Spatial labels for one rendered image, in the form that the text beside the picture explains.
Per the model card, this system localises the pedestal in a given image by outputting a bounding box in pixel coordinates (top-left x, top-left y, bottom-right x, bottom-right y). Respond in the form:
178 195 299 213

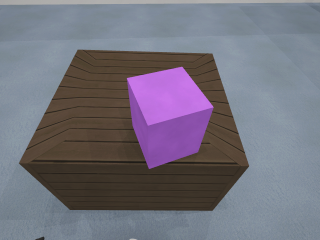
19 49 249 211

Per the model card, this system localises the carton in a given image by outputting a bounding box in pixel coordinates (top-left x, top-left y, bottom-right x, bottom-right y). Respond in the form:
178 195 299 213
127 67 214 169

